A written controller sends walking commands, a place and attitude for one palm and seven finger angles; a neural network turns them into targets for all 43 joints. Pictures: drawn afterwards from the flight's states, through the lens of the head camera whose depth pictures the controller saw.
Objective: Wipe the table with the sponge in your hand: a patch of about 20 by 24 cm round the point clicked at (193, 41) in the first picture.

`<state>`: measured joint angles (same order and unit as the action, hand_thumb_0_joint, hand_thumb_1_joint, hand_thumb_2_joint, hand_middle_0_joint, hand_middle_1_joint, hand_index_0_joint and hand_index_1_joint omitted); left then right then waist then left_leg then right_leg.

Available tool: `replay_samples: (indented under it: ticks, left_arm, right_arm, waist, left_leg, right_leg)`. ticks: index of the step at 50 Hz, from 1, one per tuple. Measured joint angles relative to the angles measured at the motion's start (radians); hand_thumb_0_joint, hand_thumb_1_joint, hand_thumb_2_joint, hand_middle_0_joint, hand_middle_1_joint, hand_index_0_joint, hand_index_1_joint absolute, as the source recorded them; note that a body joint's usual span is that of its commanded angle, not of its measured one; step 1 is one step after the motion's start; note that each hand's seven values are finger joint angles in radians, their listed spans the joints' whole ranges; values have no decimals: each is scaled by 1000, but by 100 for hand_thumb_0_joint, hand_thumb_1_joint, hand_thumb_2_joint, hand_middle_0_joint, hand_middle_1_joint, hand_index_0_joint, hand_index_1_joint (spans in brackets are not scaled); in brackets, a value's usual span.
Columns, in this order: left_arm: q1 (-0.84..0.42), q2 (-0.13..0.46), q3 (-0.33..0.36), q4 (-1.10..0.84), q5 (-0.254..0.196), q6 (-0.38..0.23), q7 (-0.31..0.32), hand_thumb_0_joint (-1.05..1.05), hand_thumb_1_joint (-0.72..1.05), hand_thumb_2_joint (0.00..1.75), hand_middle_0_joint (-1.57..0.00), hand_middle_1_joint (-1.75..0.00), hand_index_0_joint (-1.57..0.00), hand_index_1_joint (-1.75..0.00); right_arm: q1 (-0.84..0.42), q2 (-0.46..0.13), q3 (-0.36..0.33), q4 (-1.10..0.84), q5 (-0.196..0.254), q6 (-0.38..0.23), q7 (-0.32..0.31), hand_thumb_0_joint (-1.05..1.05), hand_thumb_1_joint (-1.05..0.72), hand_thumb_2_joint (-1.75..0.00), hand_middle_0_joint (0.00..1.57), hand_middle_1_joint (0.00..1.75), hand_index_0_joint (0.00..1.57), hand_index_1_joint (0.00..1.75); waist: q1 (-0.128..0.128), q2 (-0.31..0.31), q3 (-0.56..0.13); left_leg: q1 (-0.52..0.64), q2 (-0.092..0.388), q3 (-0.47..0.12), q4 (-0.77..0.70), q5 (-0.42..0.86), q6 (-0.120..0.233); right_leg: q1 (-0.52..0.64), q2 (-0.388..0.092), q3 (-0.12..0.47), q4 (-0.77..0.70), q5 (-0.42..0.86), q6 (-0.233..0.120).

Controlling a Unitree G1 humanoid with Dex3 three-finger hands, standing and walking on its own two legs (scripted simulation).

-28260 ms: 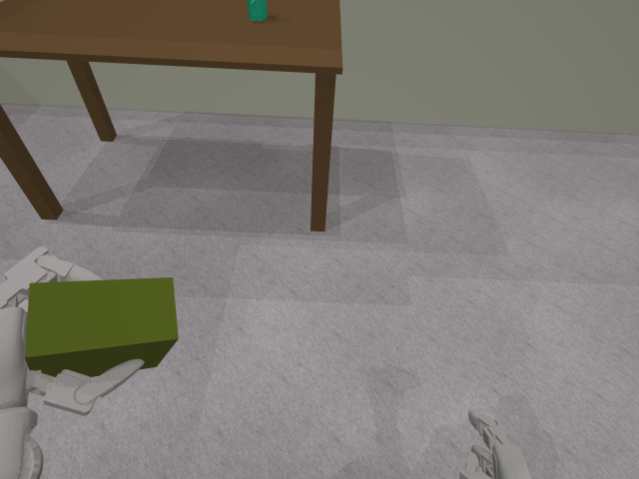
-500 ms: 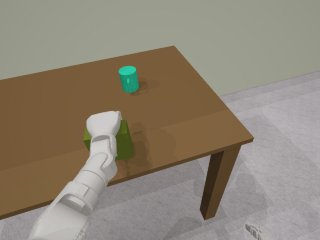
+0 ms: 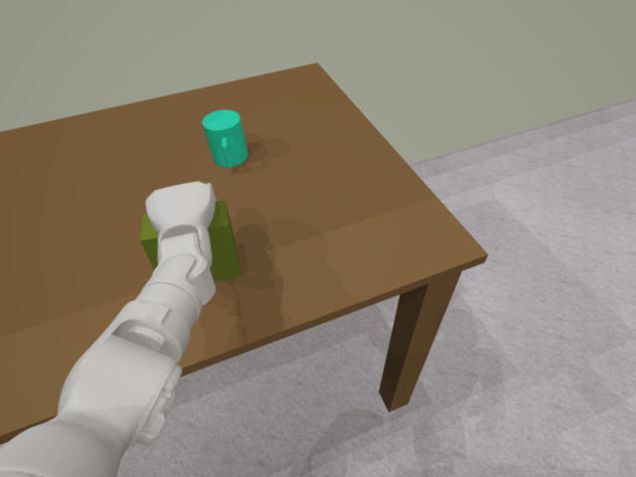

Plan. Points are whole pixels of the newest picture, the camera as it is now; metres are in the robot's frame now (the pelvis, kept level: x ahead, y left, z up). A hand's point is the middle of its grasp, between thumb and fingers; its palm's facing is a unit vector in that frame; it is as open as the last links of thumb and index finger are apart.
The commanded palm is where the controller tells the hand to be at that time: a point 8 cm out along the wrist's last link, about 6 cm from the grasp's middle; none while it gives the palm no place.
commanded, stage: wipe forward along the third lane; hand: left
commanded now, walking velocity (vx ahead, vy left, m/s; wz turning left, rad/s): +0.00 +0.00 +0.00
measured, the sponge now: (197, 254) +0.43 +0.19 +0.03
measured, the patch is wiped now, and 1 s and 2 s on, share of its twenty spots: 0.85 1.00 1.00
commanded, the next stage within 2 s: wipe back along the third lane in 0.66 s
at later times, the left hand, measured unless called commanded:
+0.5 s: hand (185, 209) +0.49 +0.21 +0.07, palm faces -0.10 -0.02 -0.99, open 10.1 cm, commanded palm +0.48 +0.21 +0.11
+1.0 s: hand (182, 202) +0.51 +0.22 +0.06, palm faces -0.06 +0.00 -1.00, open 10.1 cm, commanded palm +0.47 +0.21 +0.11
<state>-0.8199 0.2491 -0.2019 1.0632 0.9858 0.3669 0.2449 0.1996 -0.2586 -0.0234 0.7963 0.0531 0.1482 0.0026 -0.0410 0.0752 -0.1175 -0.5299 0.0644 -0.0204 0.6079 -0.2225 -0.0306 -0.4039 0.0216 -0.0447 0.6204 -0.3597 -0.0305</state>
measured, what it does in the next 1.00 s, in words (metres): stands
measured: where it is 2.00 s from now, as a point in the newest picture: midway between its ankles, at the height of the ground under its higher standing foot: outside the picture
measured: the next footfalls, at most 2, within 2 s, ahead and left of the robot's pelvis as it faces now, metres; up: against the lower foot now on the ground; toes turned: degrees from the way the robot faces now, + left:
none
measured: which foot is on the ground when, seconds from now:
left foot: down 0.00-1.00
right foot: down 0.00-1.00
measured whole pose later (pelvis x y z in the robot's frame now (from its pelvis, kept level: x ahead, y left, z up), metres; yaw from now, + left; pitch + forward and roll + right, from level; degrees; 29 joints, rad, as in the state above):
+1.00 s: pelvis +0.02 +0.03 -0.01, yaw -2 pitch +15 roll -2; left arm -0.97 0.35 -0.14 1.19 1.02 0.36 0.27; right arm 0.31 -0.25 -0.05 0.81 0.03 0.15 0.05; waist -0.10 0.06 -0.16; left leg -0.67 0.07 0.00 0.69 -0.28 -0.01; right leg -0.52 0.02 -0.02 0.62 -0.36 0.00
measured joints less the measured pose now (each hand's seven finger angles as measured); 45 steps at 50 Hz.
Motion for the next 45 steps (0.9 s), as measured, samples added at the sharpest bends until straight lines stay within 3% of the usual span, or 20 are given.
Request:
replay_samples:
  ticks: [20, 40, 45]
  left_arm:
    - [-113, 66, 65, 113, 25, -4, -13, 0, -50, 104, -72, -134, -75, -133]
    - [-237, 126, 89, 216, 54, -11, -17, 0, -50, 104, -72, -134, -75, -133]
    - [-211, 125, 75, 182, 50, -12, -8, 0, -50, 104, -72, -134, -75, -133]
  right_arm:
    - [34, -10, -4, -2, -8, -4, 17, 1, -91, -90, 20, 29, 20, 30]
    - [72, 4, -8, 8, -22, -15, 33, 1, -91, -90, 20, 30, 20, 30]
    - [100, 8, -19, 2, -26, -9, 44, 1, -91, -90, 20, 29, 20, 30]
  waist:
    - [-50, -15, -14]
    - [-87, -17, -22]
    - [-78, -14, -33]
  left_leg:
    - [-62, 4, 11, 28, -26, 4]
    - [-158, 3, 14, 80, -47, 15]
    - [-167, 6, 22, 83, -51, 18]
  right_leg:
    - [-51, 3, 13, -6, -3, 13]
    - [-133, 0, 19, 13, -5, 30]
    - [-142, 2, 27, 10, -2, 33]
